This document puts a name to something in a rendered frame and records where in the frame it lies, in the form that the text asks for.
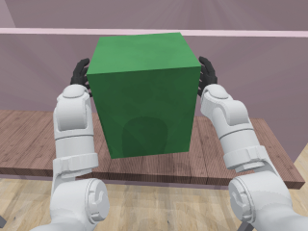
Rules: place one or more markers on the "robot right hand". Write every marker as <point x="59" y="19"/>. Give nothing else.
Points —
<point x="208" y="75"/>

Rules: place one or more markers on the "robot left hand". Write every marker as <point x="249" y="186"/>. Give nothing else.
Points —
<point x="79" y="73"/>

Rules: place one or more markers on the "carton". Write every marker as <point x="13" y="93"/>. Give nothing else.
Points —
<point x="144" y="88"/>

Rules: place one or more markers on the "right robot forearm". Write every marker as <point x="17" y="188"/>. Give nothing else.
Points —
<point x="242" y="150"/>

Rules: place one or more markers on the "table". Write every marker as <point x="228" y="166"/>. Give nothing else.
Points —
<point x="28" y="148"/>

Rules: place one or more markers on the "left robot upper arm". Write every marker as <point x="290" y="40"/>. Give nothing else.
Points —
<point x="77" y="206"/>

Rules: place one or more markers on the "left robot forearm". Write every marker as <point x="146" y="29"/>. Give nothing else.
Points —
<point x="73" y="135"/>

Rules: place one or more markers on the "right robot upper arm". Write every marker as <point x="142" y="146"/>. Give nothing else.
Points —
<point x="262" y="200"/>

